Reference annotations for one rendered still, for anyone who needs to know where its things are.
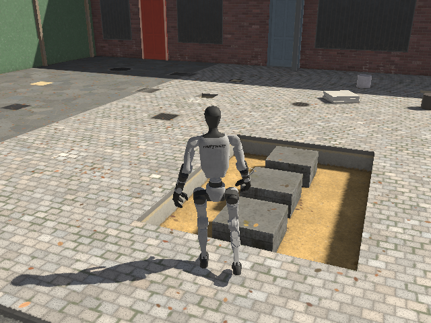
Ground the left robot hand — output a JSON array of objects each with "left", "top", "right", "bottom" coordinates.
[{"left": 172, "top": 191, "right": 188, "bottom": 208}]

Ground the right robot forearm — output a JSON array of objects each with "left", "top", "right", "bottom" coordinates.
[{"left": 239, "top": 161, "right": 251, "bottom": 182}]

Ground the right robot hand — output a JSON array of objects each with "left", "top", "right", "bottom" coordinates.
[{"left": 235, "top": 179, "right": 251, "bottom": 192}]

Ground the robot head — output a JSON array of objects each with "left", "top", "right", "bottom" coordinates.
[{"left": 202, "top": 106, "right": 225, "bottom": 138}]

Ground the robot left thigh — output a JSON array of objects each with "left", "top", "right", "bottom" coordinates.
[{"left": 193, "top": 187, "right": 209, "bottom": 229}]

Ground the left robot upper arm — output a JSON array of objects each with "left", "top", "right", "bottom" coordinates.
[{"left": 182, "top": 136, "right": 200, "bottom": 174}]

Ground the left robot forearm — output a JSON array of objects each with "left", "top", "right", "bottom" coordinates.
[{"left": 174, "top": 164, "right": 189, "bottom": 194}]

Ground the right robot upper arm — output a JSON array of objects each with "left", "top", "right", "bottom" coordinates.
[{"left": 228, "top": 135, "right": 246, "bottom": 171}]

